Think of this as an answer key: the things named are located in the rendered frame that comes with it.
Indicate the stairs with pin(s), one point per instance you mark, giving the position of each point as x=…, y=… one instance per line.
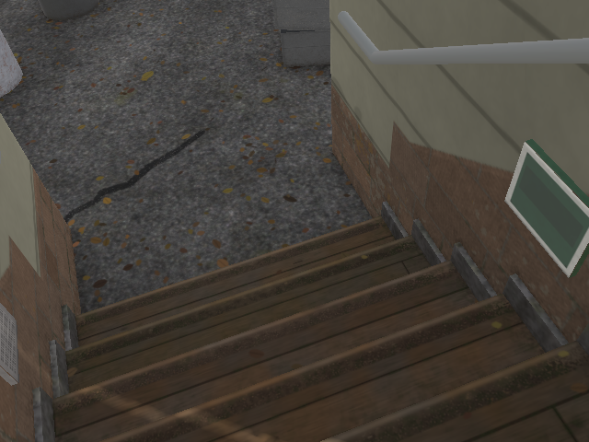
x=351, y=336

